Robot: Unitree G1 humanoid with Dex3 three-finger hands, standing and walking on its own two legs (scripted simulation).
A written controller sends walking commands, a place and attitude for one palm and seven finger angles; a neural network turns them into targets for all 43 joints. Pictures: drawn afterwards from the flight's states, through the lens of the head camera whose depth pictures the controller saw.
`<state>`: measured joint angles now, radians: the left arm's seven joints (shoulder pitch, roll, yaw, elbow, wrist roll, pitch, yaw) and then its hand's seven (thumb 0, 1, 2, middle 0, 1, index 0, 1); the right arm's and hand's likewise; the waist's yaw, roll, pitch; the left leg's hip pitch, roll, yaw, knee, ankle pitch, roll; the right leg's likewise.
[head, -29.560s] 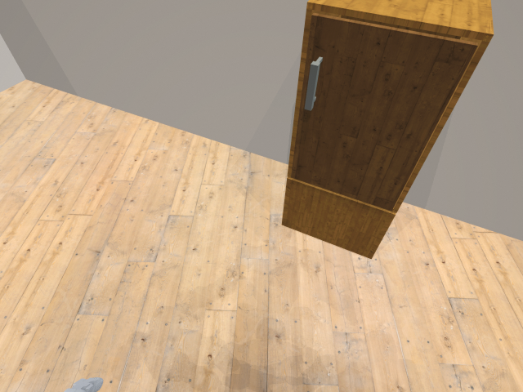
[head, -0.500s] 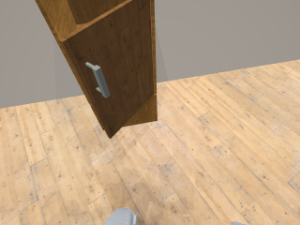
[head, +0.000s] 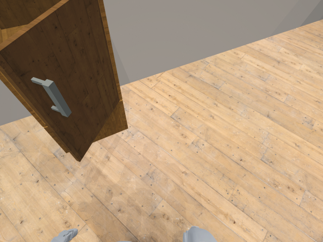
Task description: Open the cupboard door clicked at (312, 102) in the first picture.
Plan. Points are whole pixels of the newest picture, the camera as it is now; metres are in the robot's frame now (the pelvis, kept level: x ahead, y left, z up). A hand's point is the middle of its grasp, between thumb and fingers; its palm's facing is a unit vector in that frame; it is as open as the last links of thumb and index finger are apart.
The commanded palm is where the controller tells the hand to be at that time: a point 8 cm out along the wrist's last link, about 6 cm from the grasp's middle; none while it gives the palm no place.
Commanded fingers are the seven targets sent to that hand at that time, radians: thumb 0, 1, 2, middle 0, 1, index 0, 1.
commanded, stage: walk to a spot facing it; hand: left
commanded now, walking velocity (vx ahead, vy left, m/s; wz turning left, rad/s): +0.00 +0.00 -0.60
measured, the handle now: (52, 97) +0.46 +0.36 +0.01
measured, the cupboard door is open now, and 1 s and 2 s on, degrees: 42 42 42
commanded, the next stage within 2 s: none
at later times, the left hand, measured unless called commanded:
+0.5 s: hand (116, 214) +0.19 +0.15 -0.17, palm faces -0.29 -0.94 -0.19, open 7.4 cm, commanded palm none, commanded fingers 0.00 0.90 0.90 -0.20 -0.30 -0.20 -0.30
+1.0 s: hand (135, 206) +0.22 +0.10 -0.18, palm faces -0.52 -0.83 -0.19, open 7.4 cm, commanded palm none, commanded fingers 0.00 0.90 0.90 -0.20 -0.30 -0.20 -0.30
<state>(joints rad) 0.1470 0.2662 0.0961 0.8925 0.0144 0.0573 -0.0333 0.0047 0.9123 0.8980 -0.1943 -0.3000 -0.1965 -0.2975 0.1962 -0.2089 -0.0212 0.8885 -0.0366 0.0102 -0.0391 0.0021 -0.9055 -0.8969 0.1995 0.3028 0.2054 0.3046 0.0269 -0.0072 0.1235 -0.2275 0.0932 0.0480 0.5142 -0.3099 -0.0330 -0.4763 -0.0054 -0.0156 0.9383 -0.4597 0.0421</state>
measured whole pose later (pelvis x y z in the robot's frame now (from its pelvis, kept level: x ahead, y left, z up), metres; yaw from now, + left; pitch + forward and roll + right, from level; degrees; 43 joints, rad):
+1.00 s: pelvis +0.11 -0.07 -0.01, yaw -38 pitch +2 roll +0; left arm 0.34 0.21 0.08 0.99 0.02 0.00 -0.02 0.00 0.91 0.90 -0.20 -0.30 -0.20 -0.30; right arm 0.14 -0.23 -0.05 0.86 -0.02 -0.04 0.00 0.00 -0.91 -0.90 0.20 0.30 0.20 0.30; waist 0.04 -0.03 0.05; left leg -0.37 0.04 0.05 0.55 -0.29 -0.03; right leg -0.18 0.05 0.13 0.56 -0.40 -0.02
